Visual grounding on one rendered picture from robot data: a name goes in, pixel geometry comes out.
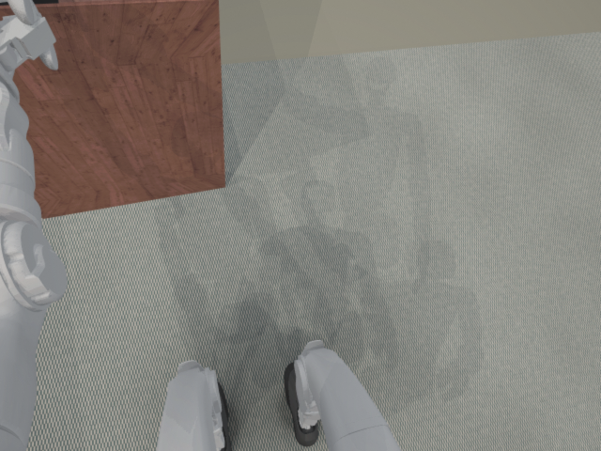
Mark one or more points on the left robot hand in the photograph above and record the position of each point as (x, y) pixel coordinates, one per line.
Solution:
(25, 35)

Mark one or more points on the left robot thigh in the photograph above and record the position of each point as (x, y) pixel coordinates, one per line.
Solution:
(193, 399)

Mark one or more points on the robot left shin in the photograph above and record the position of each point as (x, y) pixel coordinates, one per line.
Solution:
(217, 423)

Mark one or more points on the cabinet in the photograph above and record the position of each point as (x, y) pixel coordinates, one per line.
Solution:
(135, 110)

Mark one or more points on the left robot upper arm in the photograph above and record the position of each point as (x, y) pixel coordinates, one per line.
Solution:
(32, 277)

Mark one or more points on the left robot forearm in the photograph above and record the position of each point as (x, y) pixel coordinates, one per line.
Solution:
(17, 170)

